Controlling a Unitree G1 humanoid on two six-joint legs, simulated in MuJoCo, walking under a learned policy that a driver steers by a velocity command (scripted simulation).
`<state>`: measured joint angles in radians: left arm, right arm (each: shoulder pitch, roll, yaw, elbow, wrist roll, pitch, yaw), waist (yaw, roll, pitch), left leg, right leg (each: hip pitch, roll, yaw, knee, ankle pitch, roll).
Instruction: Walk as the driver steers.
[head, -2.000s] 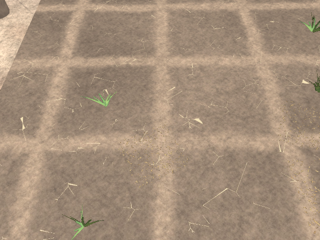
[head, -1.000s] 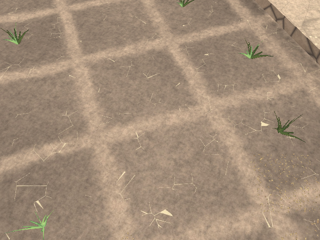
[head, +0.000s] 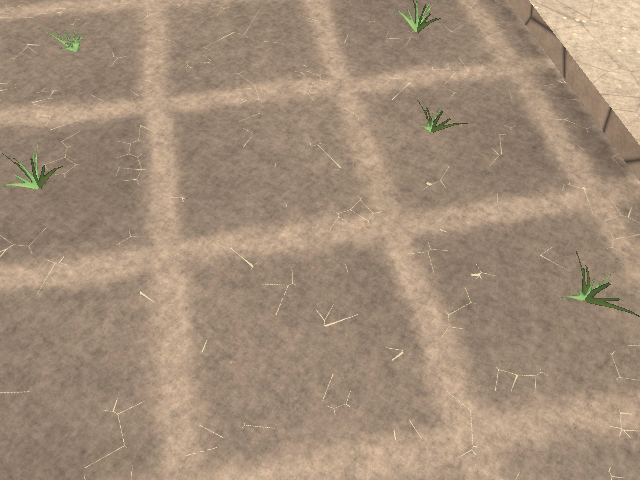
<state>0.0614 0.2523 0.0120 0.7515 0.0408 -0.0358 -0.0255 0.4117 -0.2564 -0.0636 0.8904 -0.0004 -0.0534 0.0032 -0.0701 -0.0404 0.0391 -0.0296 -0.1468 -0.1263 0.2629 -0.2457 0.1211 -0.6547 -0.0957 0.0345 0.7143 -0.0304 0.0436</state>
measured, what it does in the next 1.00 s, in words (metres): walks ahead: right foot, then left foot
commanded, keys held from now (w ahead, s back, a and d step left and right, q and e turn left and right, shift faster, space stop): w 0.16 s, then no key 0.70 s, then w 0.02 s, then no key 0.12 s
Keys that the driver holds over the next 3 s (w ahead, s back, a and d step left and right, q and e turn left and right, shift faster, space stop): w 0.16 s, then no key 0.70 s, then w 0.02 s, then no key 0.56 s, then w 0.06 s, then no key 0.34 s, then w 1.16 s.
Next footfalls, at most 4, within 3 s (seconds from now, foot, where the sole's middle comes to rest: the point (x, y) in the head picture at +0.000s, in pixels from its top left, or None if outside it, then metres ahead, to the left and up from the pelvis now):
0.14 right None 0.26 -0.12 -0.78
0.58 left None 0.34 0.07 -0.78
2.14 left None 0.42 0.10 -0.78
2.64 right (310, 341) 0.77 -0.03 -0.78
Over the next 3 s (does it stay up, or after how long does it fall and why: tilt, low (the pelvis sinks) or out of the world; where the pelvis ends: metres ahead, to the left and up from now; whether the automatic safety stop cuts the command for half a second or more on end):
stays up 0.79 0.03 0.00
